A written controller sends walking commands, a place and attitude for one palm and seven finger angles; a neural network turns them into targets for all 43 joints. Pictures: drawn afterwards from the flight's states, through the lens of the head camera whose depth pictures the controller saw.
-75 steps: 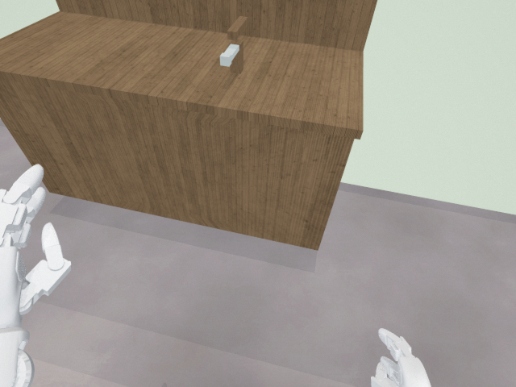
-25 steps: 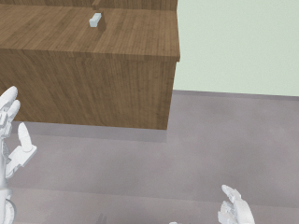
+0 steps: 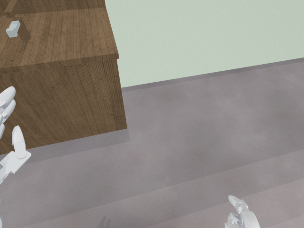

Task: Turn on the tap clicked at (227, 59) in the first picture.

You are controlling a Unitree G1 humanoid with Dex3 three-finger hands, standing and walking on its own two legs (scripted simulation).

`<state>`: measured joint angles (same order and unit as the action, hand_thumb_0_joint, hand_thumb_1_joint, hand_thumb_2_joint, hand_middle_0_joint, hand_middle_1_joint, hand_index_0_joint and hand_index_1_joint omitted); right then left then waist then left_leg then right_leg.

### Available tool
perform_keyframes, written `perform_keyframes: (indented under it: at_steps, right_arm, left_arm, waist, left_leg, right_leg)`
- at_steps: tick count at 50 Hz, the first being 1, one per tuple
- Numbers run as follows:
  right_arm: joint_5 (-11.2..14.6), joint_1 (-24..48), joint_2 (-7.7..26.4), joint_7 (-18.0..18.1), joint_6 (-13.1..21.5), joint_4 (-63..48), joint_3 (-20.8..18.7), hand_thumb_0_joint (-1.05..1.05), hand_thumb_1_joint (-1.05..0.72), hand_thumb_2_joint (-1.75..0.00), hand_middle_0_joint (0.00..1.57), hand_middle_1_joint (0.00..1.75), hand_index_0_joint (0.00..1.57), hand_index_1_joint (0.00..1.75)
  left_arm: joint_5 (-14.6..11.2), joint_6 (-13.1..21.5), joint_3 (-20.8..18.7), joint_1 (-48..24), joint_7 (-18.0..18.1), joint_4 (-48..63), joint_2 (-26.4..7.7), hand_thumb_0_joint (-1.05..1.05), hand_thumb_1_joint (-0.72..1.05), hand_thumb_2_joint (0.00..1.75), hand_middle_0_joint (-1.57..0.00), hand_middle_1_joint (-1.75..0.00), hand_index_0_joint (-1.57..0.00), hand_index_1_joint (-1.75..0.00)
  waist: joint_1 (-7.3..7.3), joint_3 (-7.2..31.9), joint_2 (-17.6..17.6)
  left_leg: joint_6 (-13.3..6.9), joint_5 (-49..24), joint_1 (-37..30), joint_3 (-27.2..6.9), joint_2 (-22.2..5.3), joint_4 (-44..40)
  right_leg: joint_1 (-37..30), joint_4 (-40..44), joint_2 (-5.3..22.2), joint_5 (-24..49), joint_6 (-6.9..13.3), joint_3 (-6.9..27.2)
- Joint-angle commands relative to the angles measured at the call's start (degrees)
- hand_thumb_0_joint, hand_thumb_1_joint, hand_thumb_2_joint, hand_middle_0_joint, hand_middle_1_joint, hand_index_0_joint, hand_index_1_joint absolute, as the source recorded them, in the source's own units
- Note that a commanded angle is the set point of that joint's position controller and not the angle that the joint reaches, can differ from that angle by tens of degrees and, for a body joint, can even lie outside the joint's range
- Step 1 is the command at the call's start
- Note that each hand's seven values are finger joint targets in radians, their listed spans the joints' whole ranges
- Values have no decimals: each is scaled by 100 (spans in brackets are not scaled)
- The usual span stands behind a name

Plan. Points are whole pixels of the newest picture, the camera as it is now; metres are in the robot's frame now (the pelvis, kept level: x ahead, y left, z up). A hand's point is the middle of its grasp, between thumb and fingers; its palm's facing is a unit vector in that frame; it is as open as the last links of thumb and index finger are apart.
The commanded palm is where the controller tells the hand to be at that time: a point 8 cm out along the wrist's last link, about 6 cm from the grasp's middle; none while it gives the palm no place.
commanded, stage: take the last steps up to it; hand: left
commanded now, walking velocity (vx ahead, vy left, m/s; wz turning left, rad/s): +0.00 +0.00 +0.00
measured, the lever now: (11, 32) +0.82 +0.63 +0.08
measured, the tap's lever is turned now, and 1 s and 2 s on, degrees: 0 0 0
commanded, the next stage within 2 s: come to a stop and stand still in 1.94 s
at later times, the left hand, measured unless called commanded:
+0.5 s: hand (9, 147) +0.23 +0.27 +0.18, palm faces +0.42 -0.82 -0.40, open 7.4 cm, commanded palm +0.18 +0.31 +0.19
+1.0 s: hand (11, 109) +0.32 +0.32 +0.17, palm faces +0.42 -0.79 -0.45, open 7.4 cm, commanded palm +0.27 +0.36 +0.19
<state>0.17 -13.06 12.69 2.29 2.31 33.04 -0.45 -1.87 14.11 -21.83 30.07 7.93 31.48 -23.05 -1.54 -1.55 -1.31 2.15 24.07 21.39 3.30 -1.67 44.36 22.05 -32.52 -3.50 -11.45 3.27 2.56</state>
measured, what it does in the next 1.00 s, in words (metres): walks ahead: left foot, then left foot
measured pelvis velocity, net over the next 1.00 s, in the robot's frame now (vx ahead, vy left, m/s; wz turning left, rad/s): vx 0.12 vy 0.07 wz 0.03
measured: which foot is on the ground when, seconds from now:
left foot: up 0.00-0.02, down 0.04-0.26, up 0.28-0.52, down 0.54-0.80, up 0.82-1.00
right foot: down 0.00-0.54, up 0.56-0.78, down 0.80-1.00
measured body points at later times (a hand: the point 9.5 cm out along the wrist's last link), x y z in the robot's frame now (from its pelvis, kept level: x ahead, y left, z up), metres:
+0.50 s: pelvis +0.02 +0.03 +0.00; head +0.03 +0.03 +0.45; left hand +0.20 +0.31 +0.20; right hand +0.16 -0.21 -0.09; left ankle +0.06 +0.17 -0.72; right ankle +0.00 -0.09 -0.73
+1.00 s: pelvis +0.12 +0.07 +0.01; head +0.14 +0.06 +0.46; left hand +0.29 +0.36 +0.20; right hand +0.26 -0.17 -0.11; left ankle +0.14 +0.22 -0.67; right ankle +0.09 -0.04 -0.73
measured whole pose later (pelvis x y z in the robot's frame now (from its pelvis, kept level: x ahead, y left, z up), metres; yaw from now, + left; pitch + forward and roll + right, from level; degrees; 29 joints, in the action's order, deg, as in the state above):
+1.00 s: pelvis +0.12 +0.07 +0.01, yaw +2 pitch +0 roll +2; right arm 0.0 -12.7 12.9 2.8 3.3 38.7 -1.2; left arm -0.4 15.3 -20.1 27.2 7.9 24.6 -19.0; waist 0.2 -2.3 0.5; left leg 0.5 18.6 29.3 4.6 -4.6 54.4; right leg 12.0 -31.2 5.9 -19.2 0.1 -8.7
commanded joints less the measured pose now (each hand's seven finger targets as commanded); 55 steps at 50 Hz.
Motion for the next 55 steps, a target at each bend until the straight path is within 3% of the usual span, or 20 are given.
perform_keyframes:
  at_steps: [1, 3, 5, 10, 11, 13, 15, 19, 25, 27, 29, 31, 37, 38, 39, 40, 41, 47, 52, 55]
  right_arm:
    - [20, 420, 526, 114, 312, -898, -172, 0, -90, -90, 20, 30, 20, 30]
    - [76, 513, 763, 163, 322, -962, -269, 0, -90, -90, 20, 30, 20, 30]
    - [10, 592, 615, 217, 362, -882, -193, 0, -90, -90, 20, 30, 20, 30]
    - [-35, 486, 760, 255, 494, -672, -205, 0, -90, -90, 20, 30, 20, 30]
    - [-51, 477, 724, 240, 491, -648, -202, 0, -90, -90, 20, 30, 20, 30]
    - [-58, 390, 580, 220, 484, -601, -216, 0, -90, -90, 20, 30, 20, 30]
    - [-36, 568, 668, 169, 467, -570, -310, 0, -90, -90, 20, 30, 20, 30]
    - [-69, 511, 432, 117, 347, -436, -124, 0, -90, -90, 20, 30, 20, 30]
    - [-45, 404, 417, 259, 492, -551, -214, 0, -90, -90, 20, 30, 20, 30]
    - [-16, 331, 663, 280, 536, -591, -300, 0, -90, -90, 20, 30, 20, 30]
    - [-49, 404, 524, 253, 601, -475, -262, 0, -90, -90, 20, 30, 20, 30]
    - [-9, 453, 515, 216, 670, -375, -306, 0, -90, -90, 20, 30, 20, 30]
    - [-22, 463, 512, 183, 706, -372, -219, 0, -90, -90, 20, 30, 20, 30]
    - [-19, 514, 506, 195, 655, -383, -225, 0, -90, -90, 20, 30, 20, 30]
    - [-21, 490, 421, 187, 586, -421, -231, 0, -90, -90, 20, 30, 20, 30]
    - [-8, 608, 360, 155, 541, -527, -218, 0, -90, -90, 20, 30, 20, 30]
    - [-40, 701, 523, 106, 574, -498, -270, 0, -90, -90, 20, 30, 20, 30]
    - [-34, 615, 402, 87, 391, -386, -182, 0, -90, -90, 20, 30, 20, 30]
    - [-91, 585, 285, 136, 549, -618, -245, 0, -90, -90, 20, 30, 20, 30]
    - [-9, 305, 487, 217, 614, -659, -407, 0, -90, -90, 20, 30, 20, 30]
  left_arm:
    - [-12, 307, -704, -330, 179, 785, -787, 0, 90, 90, -20, -30, -20, -30]
    - [50, 291, -610, -419, 152, 705, -737, 0, 90, 90, -20, -30, -20, -30]
    - [110, 241, -419, -618, 113, 703, -615, 0, 90, 90, -20, -30, -20, -30]
    - [260, 143, -263, -885, 168, 625, -638, 0, 90, 90, -20, -30, -20, -30]
    - [273, 169, -220, -1008, 170, 636, -609, 0, 90, 90, -20, -30, -20, -30]
    - [250, 217, -455, -1176, 220, 517, -872, 0, 90, 90, -20, -30, -20, -30]
    - [203, 202, -515, -1035, 229, 345, -950, 0, 90, 90, -20, -30, -20, -30]
    - [192, 421, -514, -862, 197, 627, -847, 0, 90, 90, -20, -30, -20, -30]
    - [132, 397, -340, -964, 215, 722, -620, 0, 90, 90, -20, -30, -20, -30]
    - [106, 427, -423, -1074, 227, 871, -593, 0, 90, 90, -20, -30, -20, -30]
    - [169, 441, -500, -1061, 200, 574, -777, 0, 90, 90, -20, -30, -20, -30]
    - [170, 436, -426, -1034, 169, 714, -690, 0, 90, 90, -20, -30, -20, -30]
    - [122, 269, -438, -568, 175, 698, -634, 0, 90, 90, -20, -30, -20, -30]
    - [141, 236, -485, -594, 168, 541, -679, 0, 90, 90, -20, -30, -20, -30]
    - [183, 212, -561, -666, 169, 420, -811, 0, 90, 90, -20, -30, -20, -30]
    - [143, 174, -702, -575, 182, 170, -950, 0, 90, 90, -20, -30, -20, -30]
    - [36, 212, -702, -918, 172, 219, -928, 0, 90, 90, -20, -30, -20, -30]
    - [149, 532, -563, -826, 105, 443, -761, 0, 90, 90, -20, -30, -20, -30]
    - [163, 484, -562, -786, 249, 917, -772, 0, 90, 90, -20, -30, -20, -30]
    - [139, 537, -535, -917, 272, 1170, -751, 0, 90, 90, -20, -30, -20, -30]
  waist:
    - [142, 1088, -10]
    - [258, 888, 961]
    - [164, 533, 1987]
    - [88, 128, 1084]
    - [45, 175, 863]
    - [46, 404, -665]
    - [194, 333, -984]
    - [103, 289, -457]
    - [78, 476, -114]
    - [39, 637, 1457]
    - [3, 500, 1777]
    - [67, 417, 1034]
    - [172, 594, 1125]
    - [208, 598, 758]
    - [209, 603, -319]
    - [247, 502, -1544]
    - [237, 372, -1289]
    - [97, 336, -703]
    - [239, 657, -873]
    - [-8, 1052, 503]
  left_leg:
    - [-204, -918, -1262, -121, -297, -2184]
    - [-701, -945, -1175, -1072, -1198, -2484]
    - [-1112, 1140, -81, -1744, -1682, -3282]
    - [-802, 194, 184, -808, -1019, -2215]
    - [-673, 51, 524, -634, -824, -1871]
    - [-333, 329, 1211, 165, -33, -397]
    - [-223, 578, 1821, -263, -51, 1407]
    - [-226, -84, 1127, -401, -516, 758]
    - [-278, -836, -1336, 577, -58, -1791]
    - [-912, -862, -2033, -1151, -1188, -2374]
    - [-1683, -55, -1521, -2720, -2099, -3111]
    - [-1669, -563, -1411, -2061, -1875, -2748]
    - [-1000, -580, -265, -534, -1160, -2144]
    - [-833, -297, 172, -296, -993, -1627]
    - [-612, 43, 1005, 114, -525, -351]
    - [-348, 561, 2065, 340, 93, 1301]
    - [-213, 319, 2222, -340, -127, 2076]
    - [-132, -538, 1466, -157, -544, 1079]
    - [-244, -1119, -347, 881, 35, -1083]
    - [-410, -1588, -1968, 521, -173, -1963]
  right_leg:
    - [-486, 851, 1028, 42, 65, 1205]
    - [-190, 217, 279, -803, -311, 596]
    - [-257, -1382, 134, -1419, -356, -236]
    - [-1002, 448, 377, -998, -332, -728]
    - [-1390, 725, 650, -1006, -178, -333]
    - [-1783, 1301, 1894, -1296, 463, 1699]
    - [-1869, 1907, 2702, -1610, 1023, 3016]
    - [-1306, 1515, 2366, 197, 767, 1025]
    - [-385, 637, 1496, -1147, 116, 66]
    - [553, -1330, 596, -1234, -318, -707]
    - [1193, -3157, 661, -2355, -395, -543]
    - [1232, -2890, 879, -2114, -443, -456]
    - [-1015, -131, 580, -1143, -436, -1229]
    - [-1567, 498, 723, -834, -350, -1013]
    - [-2081, 1189, 1504, -1323, 38, 338]
    - [-2363, 1848, 2832, -1326, 684, 2713]
    - [-2053, 2045, 3126, -1526, 818, 3063]
    - [-1649, 1252, 2312, 1788, 440, 106]
    - [-1426, 882, 1946, 1391, 250, -271]
    - [-772, -1043, 1480, 1028, -120, -691]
